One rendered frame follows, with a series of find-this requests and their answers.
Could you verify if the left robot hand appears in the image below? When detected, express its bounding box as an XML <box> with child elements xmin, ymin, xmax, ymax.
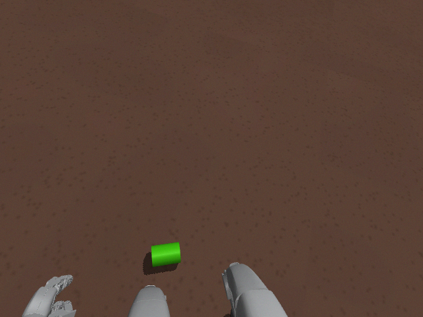
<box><xmin>22</xmin><ymin>275</ymin><xmax>76</xmax><ymax>317</ymax></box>

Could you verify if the can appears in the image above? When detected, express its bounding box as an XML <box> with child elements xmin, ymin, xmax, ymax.
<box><xmin>151</xmin><ymin>242</ymin><xmax>181</xmax><ymax>267</ymax></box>

